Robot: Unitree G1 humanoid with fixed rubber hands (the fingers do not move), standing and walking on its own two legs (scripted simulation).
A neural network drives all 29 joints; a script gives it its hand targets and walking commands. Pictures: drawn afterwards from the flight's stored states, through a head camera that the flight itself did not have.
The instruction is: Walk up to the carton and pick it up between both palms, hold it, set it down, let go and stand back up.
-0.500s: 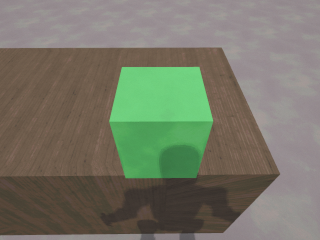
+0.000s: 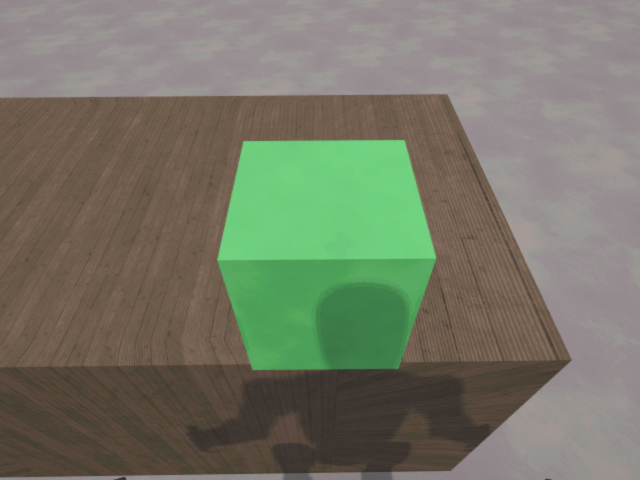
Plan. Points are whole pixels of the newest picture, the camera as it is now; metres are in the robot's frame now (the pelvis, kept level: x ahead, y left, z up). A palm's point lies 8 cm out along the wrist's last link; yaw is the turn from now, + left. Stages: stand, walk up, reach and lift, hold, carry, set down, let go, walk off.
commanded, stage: walk up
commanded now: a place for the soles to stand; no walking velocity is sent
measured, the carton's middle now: (324, 260) +0.40 +0.01 +0.06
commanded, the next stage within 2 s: reach and lift in 0.24 s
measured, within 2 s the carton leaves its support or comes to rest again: neither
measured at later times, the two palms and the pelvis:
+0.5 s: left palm (140, 479) +0.17 +0.25 -0.11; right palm out of the picture +0.14 -0.30 -0.11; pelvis -0.01 -0.02 -0.02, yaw +1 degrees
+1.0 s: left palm out of the picture +0.12 +0.24 -0.05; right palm out of the picture +0.11 -0.25 -0.06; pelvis -0.03 -0.02 +0.00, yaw +1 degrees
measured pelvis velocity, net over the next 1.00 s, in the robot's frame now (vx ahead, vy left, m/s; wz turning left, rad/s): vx -0.03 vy -0.02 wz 0.01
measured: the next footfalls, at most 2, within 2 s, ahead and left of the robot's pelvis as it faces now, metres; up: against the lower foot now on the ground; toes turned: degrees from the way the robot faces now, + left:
none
